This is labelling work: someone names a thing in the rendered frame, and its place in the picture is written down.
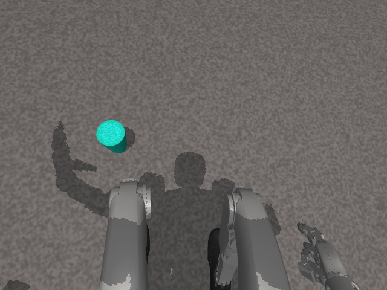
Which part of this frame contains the right robot hand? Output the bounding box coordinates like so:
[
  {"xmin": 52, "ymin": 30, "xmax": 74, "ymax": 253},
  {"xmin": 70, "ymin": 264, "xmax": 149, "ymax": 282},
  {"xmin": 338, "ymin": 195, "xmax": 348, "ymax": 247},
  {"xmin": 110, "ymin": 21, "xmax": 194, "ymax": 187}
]
[{"xmin": 297, "ymin": 223, "xmax": 348, "ymax": 286}]

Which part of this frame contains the right robot foot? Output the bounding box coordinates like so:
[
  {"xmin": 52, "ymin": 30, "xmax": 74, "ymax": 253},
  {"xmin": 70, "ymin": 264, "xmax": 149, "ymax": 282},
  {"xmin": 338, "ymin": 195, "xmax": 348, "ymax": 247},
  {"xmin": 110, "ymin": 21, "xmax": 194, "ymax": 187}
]
[{"xmin": 207, "ymin": 228, "xmax": 231, "ymax": 290}]

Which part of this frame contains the right robot arm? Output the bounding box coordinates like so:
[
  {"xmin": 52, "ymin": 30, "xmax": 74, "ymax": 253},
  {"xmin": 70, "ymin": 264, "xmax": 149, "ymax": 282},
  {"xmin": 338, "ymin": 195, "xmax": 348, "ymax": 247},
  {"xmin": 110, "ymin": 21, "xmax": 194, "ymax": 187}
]
[{"xmin": 325, "ymin": 275, "xmax": 360, "ymax": 290}]

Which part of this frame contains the cup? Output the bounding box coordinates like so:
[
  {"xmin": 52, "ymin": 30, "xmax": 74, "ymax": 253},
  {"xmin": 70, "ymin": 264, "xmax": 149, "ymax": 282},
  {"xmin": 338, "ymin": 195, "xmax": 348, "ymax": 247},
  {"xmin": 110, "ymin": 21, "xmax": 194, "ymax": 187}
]
[{"xmin": 96, "ymin": 120, "xmax": 127, "ymax": 153}]

